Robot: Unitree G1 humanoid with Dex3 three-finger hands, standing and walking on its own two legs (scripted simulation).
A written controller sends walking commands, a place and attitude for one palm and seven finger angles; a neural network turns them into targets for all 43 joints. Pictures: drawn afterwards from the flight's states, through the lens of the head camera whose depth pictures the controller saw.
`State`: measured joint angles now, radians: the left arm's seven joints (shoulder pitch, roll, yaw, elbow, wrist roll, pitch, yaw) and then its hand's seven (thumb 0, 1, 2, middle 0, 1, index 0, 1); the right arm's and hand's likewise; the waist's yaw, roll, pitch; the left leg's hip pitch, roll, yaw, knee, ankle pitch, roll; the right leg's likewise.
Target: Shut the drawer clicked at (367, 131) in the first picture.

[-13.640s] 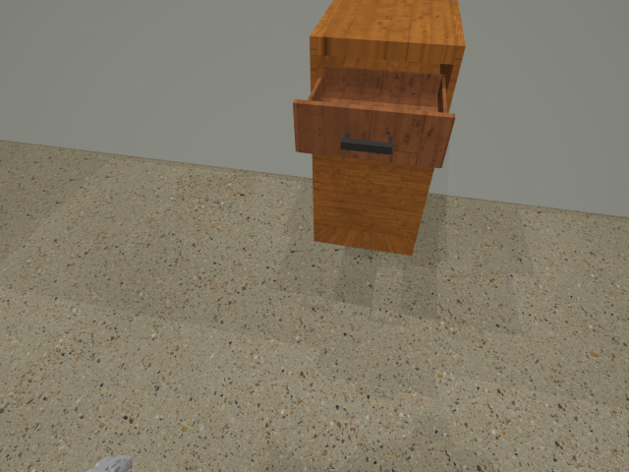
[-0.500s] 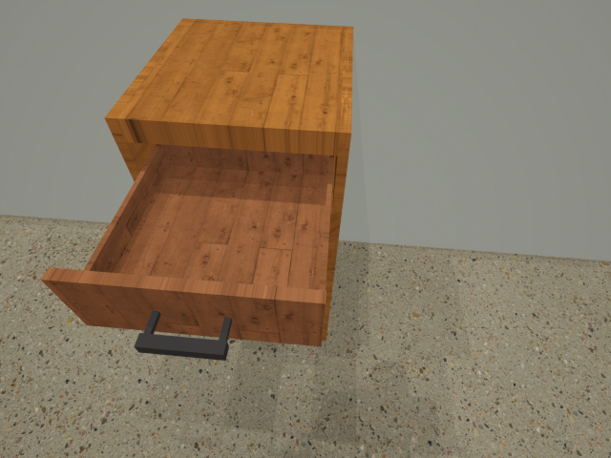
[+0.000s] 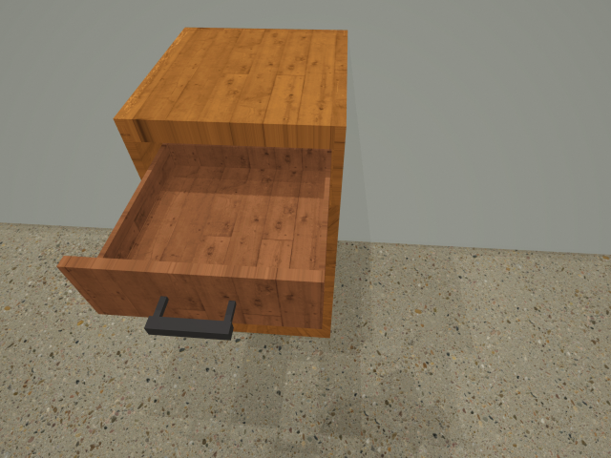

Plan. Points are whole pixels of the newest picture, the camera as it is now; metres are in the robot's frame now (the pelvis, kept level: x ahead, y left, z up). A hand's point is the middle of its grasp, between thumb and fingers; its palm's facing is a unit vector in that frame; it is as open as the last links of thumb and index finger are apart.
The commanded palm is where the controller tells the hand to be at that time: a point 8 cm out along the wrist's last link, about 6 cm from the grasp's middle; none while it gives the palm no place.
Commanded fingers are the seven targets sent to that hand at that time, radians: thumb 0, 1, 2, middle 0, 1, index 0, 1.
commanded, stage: come to a stop and stand still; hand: left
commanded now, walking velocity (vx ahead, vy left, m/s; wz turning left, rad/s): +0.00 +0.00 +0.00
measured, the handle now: (193, 316) +0.32 +0.19 -0.02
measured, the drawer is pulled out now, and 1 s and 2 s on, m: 0.30 0.30 0.30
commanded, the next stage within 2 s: look again from close up in 0.30 s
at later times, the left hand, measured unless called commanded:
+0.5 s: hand out of the picture -0.01 +0.18 -0.16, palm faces +0.01 -0.98 -0.22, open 7.4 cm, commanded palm none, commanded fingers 0.00 0.90 0.90 -0.20 -0.30 -0.20 -0.30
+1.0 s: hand out of the picture -0.01 +0.15 -0.16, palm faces +0.03 -0.98 -0.20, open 7.4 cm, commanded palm +0.08 +0.20 -0.06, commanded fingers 0.00 0.90 0.90 -0.22 -0.32 -0.22 -0.32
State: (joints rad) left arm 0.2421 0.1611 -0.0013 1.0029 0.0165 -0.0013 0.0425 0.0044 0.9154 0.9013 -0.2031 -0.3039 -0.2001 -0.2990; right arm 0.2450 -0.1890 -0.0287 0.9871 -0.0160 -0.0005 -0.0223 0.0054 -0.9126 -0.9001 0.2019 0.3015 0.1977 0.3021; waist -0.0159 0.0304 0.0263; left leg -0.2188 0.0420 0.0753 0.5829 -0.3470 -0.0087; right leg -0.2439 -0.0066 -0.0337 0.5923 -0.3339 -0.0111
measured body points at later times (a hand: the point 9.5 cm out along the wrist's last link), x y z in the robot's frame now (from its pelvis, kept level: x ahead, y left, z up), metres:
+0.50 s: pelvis -0.01 +0.00 +0.01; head +0.00 -0.02 +0.46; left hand -0.01 +0.23 -0.14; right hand -0.03 -0.23 -0.16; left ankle -0.02 +0.12 -0.73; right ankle -0.01 -0.11 -0.73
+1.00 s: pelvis +0.00 -0.02 +0.01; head +0.00 -0.03 +0.46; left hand -0.01 +0.20 -0.14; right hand +0.00 -0.23 -0.16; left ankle -0.02 +0.12 -0.73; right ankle -0.01 -0.11 -0.73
